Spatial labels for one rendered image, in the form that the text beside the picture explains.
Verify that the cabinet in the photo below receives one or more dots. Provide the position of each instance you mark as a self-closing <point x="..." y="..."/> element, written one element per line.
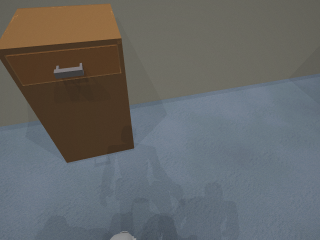
<point x="85" y="117"/>

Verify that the handle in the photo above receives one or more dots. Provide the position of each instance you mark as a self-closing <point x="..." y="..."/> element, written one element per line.
<point x="68" y="72"/>

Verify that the drawer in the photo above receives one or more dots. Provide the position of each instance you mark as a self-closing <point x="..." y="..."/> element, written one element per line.
<point x="38" y="67"/>

